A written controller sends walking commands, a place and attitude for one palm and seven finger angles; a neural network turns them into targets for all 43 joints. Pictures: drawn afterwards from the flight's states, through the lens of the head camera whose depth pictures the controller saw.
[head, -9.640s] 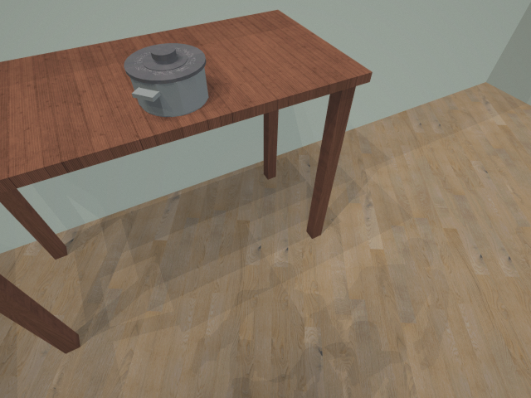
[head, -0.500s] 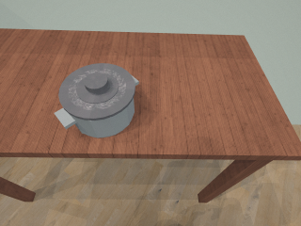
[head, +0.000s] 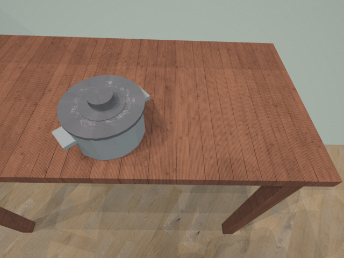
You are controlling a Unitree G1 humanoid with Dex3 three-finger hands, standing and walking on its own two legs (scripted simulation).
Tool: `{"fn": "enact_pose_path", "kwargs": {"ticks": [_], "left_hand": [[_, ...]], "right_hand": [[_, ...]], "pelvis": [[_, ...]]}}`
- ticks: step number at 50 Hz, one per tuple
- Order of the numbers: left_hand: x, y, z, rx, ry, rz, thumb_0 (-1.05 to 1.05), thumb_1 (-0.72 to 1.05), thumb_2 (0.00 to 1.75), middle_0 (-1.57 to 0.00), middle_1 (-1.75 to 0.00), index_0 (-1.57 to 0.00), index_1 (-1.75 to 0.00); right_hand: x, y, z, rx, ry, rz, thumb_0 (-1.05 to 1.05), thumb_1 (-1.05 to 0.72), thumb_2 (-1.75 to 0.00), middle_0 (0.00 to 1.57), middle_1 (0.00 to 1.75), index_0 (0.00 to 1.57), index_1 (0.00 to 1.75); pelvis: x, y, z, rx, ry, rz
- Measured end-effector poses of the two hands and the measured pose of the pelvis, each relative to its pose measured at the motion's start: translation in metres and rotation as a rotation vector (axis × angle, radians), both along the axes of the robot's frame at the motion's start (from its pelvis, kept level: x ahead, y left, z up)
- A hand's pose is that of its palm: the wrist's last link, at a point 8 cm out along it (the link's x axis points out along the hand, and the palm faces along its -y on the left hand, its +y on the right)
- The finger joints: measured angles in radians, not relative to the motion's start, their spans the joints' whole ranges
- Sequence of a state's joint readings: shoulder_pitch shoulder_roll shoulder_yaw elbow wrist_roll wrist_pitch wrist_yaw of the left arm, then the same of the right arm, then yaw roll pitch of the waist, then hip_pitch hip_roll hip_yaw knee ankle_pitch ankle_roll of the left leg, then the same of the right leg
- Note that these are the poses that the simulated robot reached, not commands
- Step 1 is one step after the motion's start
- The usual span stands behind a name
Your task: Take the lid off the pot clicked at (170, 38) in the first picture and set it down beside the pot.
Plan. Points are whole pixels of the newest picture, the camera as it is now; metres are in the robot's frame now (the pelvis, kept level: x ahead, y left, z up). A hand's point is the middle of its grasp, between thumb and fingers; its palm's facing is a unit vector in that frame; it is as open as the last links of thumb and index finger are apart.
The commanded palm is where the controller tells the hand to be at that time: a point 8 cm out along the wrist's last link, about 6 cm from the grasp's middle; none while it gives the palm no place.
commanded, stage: look again from close up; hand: left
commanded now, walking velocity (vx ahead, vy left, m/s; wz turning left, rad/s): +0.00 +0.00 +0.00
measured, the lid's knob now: (100, 97) +0.40 +0.18 +0.15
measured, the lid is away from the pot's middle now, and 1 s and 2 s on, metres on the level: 0.01 0.01 0.01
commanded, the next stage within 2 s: shuffle to correct the standing spot in 0.80 s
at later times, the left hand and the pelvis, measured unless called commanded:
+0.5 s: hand out of the picture -0.01 +0.16 -0.18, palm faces +0.02 -0.98 -0.18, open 7.3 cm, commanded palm none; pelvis +0.00 +0.00 +0.00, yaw +0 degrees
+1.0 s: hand out of the picture -0.03 +0.17 -0.18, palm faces +0.02 -0.99 -0.16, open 7.4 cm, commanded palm none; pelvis -0.01 +0.01 +0.00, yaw +0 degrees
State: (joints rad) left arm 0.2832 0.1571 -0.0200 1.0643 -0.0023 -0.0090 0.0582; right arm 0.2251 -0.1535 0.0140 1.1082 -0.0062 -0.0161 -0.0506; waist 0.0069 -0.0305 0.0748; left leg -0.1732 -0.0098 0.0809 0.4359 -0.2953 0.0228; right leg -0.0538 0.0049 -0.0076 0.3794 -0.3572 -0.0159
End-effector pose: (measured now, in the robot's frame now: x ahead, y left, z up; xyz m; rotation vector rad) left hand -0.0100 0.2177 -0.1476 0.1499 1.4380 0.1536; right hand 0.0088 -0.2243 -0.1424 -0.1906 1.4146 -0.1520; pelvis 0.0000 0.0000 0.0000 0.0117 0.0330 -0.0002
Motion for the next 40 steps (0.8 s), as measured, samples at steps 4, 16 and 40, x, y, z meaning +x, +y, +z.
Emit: {"fn": "enact_pose_path", "kwargs": {"ticks": [4, 16, 40], "left_hand": [[0.001, -0.001, 0.0, 0.001, -0.003, 0.0, 0.01, 0.92, 0.9, -0.2, -0.3, -0.2, -0.3], [-0.002, -0.004, 0.0, -0.004, -0.002, -0.002, 0.01, 0.92, 0.9, -0.2, -0.3, -0.2, -0.3], [-0.018, -0.005, -0.003, -0.032, 0.018, 0.008, 0.01, 0.92, 0.9, -0.2, -0.3, -0.2, -0.3]], "right_hand": [[-0.003, -0.001, 0.0, 0.0, 0.005, -0.005, 0.01, -0.92, -0.9, 0.2, 0.3, 0.2, 0.3], [-0.013, -0.001, 0.001, 0.001, 0.024, -0.011, 0.01, -0.92, -0.9, 0.2, 0.3, 0.2, 0.3], [-0.027, 0.01, 0.003, 0.001, 0.042, -0.015, 0.01, -0.92, -0.9, 0.2, 0.3, 0.2, 0.3]], "pelvis": [[0.0, -0.002, 0.0, 0.0, -0.002, -0.001], [-0.002, -0.003, 0.001, -0.002, -0.003, -0.001], [-0.008, 0.005, 0.001, -0.007, -0.008, 0.001]]}}
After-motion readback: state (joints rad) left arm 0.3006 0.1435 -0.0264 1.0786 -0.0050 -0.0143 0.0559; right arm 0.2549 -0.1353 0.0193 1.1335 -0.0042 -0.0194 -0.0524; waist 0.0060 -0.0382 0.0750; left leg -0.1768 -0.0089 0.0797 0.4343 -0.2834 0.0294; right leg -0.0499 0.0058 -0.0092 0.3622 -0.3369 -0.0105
